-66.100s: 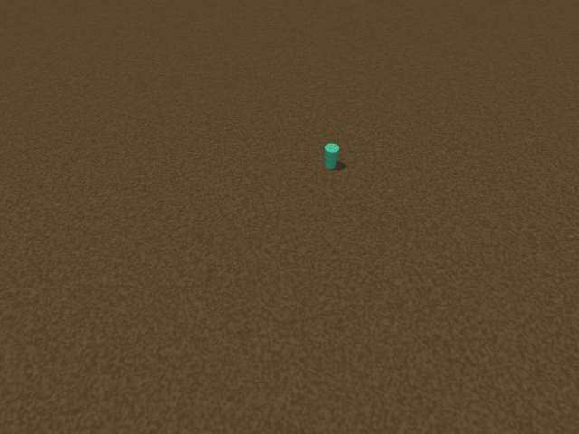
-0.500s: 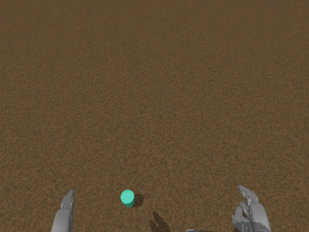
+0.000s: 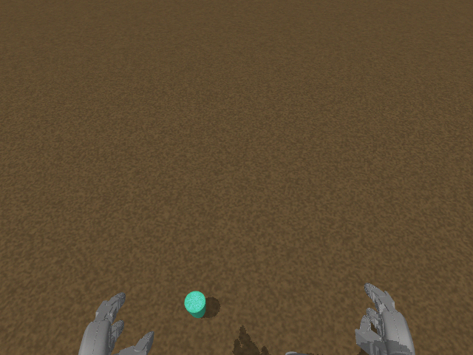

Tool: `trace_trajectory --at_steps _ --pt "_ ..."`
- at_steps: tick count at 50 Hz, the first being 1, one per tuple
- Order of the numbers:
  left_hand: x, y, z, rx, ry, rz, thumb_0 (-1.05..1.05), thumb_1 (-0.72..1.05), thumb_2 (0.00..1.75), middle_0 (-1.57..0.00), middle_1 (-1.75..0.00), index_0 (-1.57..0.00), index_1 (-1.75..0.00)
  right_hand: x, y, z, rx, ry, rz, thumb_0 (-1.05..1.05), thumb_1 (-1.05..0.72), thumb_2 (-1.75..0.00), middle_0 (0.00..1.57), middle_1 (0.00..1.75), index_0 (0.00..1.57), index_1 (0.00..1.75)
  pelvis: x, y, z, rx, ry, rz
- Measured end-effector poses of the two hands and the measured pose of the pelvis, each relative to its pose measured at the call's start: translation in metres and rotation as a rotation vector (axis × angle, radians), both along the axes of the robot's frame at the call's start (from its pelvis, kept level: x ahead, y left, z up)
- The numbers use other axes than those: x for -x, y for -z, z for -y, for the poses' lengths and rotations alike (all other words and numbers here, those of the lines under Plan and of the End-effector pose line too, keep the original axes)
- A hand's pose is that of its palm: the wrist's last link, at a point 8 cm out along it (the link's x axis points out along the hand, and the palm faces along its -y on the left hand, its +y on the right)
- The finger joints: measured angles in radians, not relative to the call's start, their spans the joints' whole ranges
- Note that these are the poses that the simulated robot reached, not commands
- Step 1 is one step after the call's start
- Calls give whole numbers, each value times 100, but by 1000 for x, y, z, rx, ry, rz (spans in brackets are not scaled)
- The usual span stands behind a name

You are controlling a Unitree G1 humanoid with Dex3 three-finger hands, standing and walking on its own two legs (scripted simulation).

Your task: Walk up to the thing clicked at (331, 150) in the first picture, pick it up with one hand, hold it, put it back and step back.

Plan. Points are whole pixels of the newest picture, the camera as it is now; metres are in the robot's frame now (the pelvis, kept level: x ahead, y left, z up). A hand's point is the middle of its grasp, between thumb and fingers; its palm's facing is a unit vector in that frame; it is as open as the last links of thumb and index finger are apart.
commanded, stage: stand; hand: left
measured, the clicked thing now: (196, 306) +0.39 +0.16 -0.66
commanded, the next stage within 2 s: none
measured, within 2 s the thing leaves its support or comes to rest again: neither
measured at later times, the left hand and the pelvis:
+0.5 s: hand out of the picture +0.06 +0.25 -0.11, palm faces +0.01 -0.94 -0.35, open 7.4 cm; pelvis -0.01 +0.01 +0.04, yaw +1 degrees
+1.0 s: hand out of the picture +0.03 +0.25 -0.10, palm faces +0.02 -0.94 -0.35, open 7.4 cm; pelvis -0.02 +0.00 +0.06, yaw +1 degrees
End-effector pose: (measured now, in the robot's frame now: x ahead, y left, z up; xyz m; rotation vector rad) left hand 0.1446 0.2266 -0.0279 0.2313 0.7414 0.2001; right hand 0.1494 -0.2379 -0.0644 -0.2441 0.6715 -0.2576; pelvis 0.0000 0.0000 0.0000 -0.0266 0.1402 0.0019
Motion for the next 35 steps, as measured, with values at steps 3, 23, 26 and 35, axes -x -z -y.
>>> trace_trajectory --at_steps 3,23,26,35 --pt "0 3 -2 -19 23 2 0 59 83 -20 -30 -20 -29 2 2 0 15 -27 -20 1 -90 -90 21 30 20 30 2 -1 0 -3 -3 16" --pt "86 44 -70 -57 -36 -388 1 90 90 -20 -30 -20 -30 78 12 37 7 -34 -489 1 -90 -90 21 30 20 30 7 -39 -8 -31 -11 159" --pt "97 43 -70 -51 -54 -427 1 90 90 -20 -30 -20 -30 83 12 33 -9 -34 -514 1 -90 -90 21 30 20 30 8 -44 -8 -32 -14 170" --pt "115 39 -67 -37 -78 -488 1 90 90 -20 -30 -20 -30 87 11 27 -42 -33 -544 1 -90 -90 21 30 20 30 11 -53 -7 -33 -21 200"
